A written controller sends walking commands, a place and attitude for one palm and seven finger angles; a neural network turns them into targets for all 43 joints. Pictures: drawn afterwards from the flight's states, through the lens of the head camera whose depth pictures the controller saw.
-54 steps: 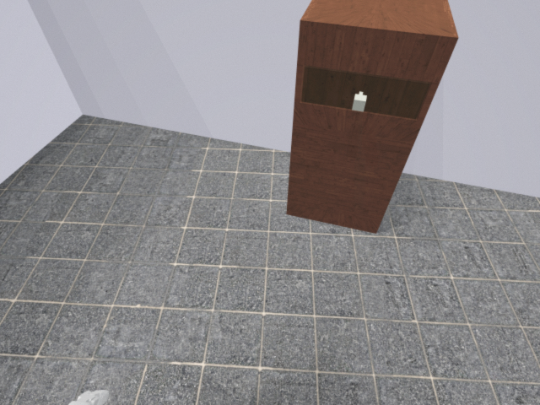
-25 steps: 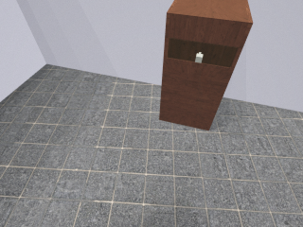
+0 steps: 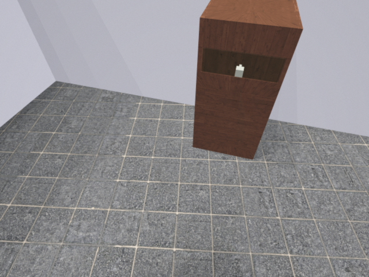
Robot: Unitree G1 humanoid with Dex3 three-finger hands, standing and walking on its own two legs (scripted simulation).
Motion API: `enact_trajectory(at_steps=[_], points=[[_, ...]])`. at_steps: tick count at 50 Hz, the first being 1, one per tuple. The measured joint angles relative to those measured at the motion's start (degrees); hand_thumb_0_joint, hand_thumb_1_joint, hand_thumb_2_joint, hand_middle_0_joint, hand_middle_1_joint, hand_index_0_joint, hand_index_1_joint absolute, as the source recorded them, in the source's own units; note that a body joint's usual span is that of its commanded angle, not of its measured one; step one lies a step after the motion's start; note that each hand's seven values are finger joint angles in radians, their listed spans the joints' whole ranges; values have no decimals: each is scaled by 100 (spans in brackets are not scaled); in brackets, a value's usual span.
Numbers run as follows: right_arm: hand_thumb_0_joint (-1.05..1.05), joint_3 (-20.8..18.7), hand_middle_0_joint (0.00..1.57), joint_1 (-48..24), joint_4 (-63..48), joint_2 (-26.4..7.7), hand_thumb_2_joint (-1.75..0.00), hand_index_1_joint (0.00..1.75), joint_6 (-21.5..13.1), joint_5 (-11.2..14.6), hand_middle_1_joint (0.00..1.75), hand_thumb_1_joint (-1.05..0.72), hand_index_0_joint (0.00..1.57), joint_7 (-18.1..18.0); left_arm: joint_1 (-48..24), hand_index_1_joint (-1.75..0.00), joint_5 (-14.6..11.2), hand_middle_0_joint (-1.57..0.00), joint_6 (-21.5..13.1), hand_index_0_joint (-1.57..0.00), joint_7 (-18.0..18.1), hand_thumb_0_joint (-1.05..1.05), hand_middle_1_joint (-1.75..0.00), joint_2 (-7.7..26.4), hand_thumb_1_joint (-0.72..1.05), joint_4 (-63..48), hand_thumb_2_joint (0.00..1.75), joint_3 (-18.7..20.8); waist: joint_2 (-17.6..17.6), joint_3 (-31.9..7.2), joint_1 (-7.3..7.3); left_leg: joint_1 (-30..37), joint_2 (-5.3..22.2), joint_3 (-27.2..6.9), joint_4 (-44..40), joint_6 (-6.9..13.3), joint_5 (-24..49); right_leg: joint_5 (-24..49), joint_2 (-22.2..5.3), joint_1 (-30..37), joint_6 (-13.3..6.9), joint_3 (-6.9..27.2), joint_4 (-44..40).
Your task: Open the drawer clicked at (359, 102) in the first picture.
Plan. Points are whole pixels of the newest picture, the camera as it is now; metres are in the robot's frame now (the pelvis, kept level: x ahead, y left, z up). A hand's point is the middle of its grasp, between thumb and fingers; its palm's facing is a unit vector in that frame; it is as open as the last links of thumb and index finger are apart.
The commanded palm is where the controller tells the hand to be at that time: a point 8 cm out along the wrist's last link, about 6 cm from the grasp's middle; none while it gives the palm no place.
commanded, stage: look at it before walking up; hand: left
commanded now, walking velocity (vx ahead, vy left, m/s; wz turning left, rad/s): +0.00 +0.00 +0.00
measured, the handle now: (239, 69) +1.03 -0.21 -0.09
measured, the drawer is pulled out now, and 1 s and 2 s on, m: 0.00 0.00 0.00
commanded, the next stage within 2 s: walk to a spot facing it in 0.46 s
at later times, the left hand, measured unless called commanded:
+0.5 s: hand out of the picture +0.07 +0.25 -0.15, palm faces -0.01 -0.94 -0.33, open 7.4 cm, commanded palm none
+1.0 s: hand out of the picture +0.05 +0.17 -0.18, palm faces -0.13 -0.95 -0.27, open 7.4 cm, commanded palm none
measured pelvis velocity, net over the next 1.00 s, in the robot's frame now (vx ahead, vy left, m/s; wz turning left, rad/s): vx -0.02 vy -0.03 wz -0.18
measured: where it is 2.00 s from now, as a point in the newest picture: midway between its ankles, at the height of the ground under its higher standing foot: outside the picture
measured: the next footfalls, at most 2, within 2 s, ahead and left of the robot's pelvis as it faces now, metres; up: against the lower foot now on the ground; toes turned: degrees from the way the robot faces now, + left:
left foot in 1.40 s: +0.04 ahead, +0.12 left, +0.00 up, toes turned -22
right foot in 1.78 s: +0.05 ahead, -0.24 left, +0.00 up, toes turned -46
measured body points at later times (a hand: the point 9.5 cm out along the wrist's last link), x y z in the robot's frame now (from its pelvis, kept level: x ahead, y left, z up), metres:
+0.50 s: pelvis +0.00 +0.00 +0.00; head +0.01 +0.00 +0.45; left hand +0.07 +0.29 -0.13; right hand +0.09 -0.30 -0.13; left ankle +0.00 +0.12 -0.75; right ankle +0.00 -0.12 -0.75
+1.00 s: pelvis -0.02 -0.03 -0.02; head +0.01 -0.06 +0.42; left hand +0.06 +0.22 -0.16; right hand +0.02 -0.29 -0.18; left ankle -0.01 +0.12 -0.71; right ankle -0.01 -0.11 -0.75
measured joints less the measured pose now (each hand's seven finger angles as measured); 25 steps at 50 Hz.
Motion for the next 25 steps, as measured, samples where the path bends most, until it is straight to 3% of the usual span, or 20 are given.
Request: enact_trajectory(at_steps=[25], points=[[0,7,21,-95,-4,-27,-90,30,6,11,30,-91,20,-9,56,-30,0,-21,-17,-20,6,1,-30,27,91,47,90,6,-3,30,33,80,29,-29,-92,-26,10,21,27,101,-23,-29,-124]])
